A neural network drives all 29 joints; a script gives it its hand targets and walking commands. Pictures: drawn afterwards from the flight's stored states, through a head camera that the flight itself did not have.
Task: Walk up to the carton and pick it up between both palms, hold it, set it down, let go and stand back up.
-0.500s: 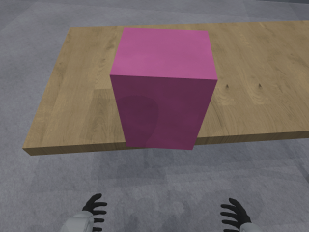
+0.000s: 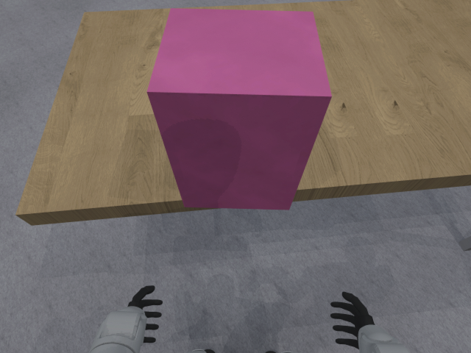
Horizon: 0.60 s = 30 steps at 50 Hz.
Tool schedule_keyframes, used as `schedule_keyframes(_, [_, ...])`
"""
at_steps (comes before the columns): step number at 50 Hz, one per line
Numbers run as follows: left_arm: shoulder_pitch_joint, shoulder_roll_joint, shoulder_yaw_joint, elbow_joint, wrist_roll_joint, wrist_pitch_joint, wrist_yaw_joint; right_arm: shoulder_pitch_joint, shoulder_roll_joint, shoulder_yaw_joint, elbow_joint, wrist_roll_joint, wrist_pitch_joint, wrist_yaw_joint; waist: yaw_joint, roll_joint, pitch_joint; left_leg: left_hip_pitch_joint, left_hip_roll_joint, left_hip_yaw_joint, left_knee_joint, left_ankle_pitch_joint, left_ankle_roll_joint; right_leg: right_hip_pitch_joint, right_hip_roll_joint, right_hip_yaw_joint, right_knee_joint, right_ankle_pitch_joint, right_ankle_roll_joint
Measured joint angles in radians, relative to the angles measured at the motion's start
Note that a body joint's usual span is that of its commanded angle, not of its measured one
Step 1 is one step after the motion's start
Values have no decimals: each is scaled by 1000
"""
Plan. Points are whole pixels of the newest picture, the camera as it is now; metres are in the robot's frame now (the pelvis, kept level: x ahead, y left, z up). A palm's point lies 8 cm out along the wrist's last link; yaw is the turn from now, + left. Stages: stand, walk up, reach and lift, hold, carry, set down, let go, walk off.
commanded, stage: let go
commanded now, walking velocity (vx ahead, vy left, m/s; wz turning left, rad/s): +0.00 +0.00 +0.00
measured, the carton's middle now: (238, 124) +0.44 +0.02 +0.12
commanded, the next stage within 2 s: stand in 0.90 s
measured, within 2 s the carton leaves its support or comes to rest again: neither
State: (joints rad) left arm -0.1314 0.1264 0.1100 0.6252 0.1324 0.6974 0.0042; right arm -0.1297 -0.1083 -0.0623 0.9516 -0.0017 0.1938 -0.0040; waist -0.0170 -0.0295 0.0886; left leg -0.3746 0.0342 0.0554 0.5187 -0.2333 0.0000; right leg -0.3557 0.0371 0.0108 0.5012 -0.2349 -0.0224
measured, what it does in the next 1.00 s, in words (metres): stands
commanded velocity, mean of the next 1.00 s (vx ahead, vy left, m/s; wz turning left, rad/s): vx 0.00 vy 0.00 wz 0.00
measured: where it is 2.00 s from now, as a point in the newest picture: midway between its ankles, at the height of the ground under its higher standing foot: outside the picture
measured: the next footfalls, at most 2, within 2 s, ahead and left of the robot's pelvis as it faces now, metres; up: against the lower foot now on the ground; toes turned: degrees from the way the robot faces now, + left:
none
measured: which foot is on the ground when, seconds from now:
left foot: down 0.00-1.00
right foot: down 0.00-1.00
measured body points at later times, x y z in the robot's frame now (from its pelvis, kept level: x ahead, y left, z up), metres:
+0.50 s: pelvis +0.02 -0.01 +0.01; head +0.01 +0.00 +0.46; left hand +0.17 +0.23 -0.08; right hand +0.19 -0.23 -0.09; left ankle +0.02 +0.12 -0.74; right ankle +0.01 -0.11 -0.74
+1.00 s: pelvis -0.01 -0.02 +0.00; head -0.02 -0.01 +0.45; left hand +0.14 +0.21 -0.10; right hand +0.13 -0.25 -0.11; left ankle +0.02 +0.12 -0.73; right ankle +0.01 -0.11 -0.74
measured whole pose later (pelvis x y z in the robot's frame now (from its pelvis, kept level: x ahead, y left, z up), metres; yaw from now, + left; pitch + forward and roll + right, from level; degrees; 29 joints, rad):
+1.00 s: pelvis -0.01 -0.02 +0.00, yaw -1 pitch -2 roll +0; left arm 0.25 0.22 -0.02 0.64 0.03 0.01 0.00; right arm 0.13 -0.17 -0.06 0.93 -0.04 -0.08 0.03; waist 0.01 -0.02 -0.01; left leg -0.23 0.06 0.06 0.51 -0.25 -0.01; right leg -0.23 0.06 0.02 0.49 -0.24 -0.05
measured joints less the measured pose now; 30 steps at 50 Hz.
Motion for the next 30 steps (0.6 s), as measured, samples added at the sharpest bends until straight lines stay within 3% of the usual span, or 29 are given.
schedule_keyframes(9, [162,40,-72,-234,-61,-48,2,130,-44,4,-179,17,-8,17,28,-14,13,160,4,16,-131,32,-10,149,6,17,-123,34,-9])
schedule_keyframes(14, [267,95,-97,-326,-74,-103,-25,180,-90,18,-238,61,-48,30,31,-27,-5,236,3,21,-172,36,-14,215,8,23,-143,28,-13])
schedule_keyframes(24, [335,128,-113,-203,-107,-366,-32,186,-45,18,-77,5,-298,51,52,-8,-47,240,7,12,-105,3,-19,220,11,16,-75,-6,-18])
schedule_keyframes(30, [324,126,-140,-144,-133,-449,-12,183,-2,-16,-2,-44,-381,44,52,2,-53,235,5,8,-75,0,-20,212,9,13,-38,-15,-19])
